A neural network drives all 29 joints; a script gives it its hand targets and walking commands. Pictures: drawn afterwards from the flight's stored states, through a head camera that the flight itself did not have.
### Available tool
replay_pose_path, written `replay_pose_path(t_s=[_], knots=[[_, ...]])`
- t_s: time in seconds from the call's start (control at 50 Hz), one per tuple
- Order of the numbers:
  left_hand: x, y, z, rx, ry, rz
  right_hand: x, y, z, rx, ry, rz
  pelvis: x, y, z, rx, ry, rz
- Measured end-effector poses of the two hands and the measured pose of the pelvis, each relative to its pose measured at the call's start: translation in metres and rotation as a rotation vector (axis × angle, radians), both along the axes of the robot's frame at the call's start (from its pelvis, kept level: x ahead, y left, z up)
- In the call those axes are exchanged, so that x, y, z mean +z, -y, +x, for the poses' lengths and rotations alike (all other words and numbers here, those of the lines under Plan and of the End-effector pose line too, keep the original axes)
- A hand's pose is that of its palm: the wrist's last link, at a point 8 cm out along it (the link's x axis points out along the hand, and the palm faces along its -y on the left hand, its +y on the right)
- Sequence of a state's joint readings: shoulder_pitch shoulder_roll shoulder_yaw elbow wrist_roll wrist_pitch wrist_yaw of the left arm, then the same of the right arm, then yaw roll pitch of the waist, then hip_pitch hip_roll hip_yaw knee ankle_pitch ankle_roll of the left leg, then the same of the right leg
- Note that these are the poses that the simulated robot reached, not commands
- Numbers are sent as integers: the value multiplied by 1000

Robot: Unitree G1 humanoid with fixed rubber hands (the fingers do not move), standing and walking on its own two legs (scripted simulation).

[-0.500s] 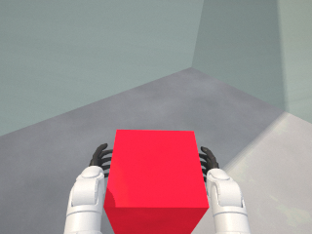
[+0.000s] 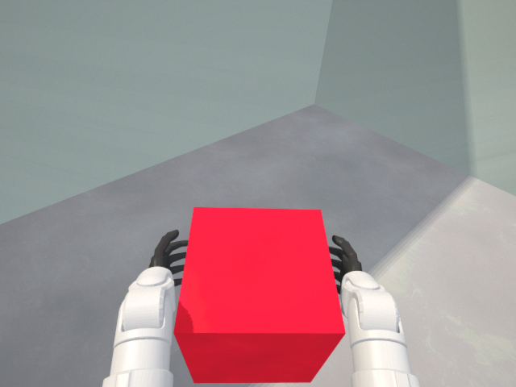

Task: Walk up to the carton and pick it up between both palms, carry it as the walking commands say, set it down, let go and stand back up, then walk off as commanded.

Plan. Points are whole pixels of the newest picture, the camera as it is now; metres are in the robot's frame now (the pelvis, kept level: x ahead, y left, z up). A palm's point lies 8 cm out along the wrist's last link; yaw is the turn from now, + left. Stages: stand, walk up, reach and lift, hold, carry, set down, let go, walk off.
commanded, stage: carry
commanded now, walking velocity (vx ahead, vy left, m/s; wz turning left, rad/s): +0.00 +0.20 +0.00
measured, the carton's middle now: (255, 299) +0.29 +0.00 -0.01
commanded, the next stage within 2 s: none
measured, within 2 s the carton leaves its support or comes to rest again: neither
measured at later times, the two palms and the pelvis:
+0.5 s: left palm (121, 268) +0.28 +0.20 +0.09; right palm (319, 274) +0.28 -0.09 +0.08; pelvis +0.02 +0.05 -0.02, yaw -1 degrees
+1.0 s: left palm (47, 289) +0.25 +0.30 +0.07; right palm (256, 297) +0.25 +0.00 +0.06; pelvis -0.01 +0.15 -0.02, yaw +0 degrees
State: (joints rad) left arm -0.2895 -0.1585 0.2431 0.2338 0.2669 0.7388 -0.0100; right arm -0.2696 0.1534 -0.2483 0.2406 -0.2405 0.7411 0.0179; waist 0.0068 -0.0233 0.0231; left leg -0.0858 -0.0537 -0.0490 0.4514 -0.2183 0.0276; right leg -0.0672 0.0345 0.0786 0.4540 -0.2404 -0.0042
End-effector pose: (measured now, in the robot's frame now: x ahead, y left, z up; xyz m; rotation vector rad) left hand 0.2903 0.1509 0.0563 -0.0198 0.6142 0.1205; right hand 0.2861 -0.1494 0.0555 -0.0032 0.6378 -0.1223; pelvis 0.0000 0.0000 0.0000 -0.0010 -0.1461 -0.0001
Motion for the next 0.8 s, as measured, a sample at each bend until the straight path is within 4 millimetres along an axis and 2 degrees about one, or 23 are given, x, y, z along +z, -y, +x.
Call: replay_pose_path(t_s=[0.16, 0.28, 0.4, 0.5, 0.6, 0.72, 0.8], knots=[[4, -2, 10, 4, 19, 21, -1, -2, 12, -6, 19, 34, -9, -4, 11, 18, -118, -1], [14, -25, 7, 50, 31, 7, 4, -26, 15, 9, 28, 53, -16, -18, 16, 44, -169, 0], [20, -49, -4, 74, 17, -25, 19, -50, 10, 3, 13, 52, -18, -38, 18, 11, -199, 12], [31, -53, -8, 55, 0, -4, 20, -55, -3, -20, -5, 72, -20, -50, 16, -20, -211, 12], [29, -58, -13, 27, -40, 0, 16, -60, -17, -48, -45, 75, -20, -62, 13, 17, -211, -10], [24, -90, -21, 36, -44, -35, 29, -91, -18, -44, -45, 42, -19, -89, 9, 39, -208, 3], [23, -119, -27, 58, -55, -21, 26, -121, -17, -24, -58, 54, -19, -114, 6, 8, -204, 8]])
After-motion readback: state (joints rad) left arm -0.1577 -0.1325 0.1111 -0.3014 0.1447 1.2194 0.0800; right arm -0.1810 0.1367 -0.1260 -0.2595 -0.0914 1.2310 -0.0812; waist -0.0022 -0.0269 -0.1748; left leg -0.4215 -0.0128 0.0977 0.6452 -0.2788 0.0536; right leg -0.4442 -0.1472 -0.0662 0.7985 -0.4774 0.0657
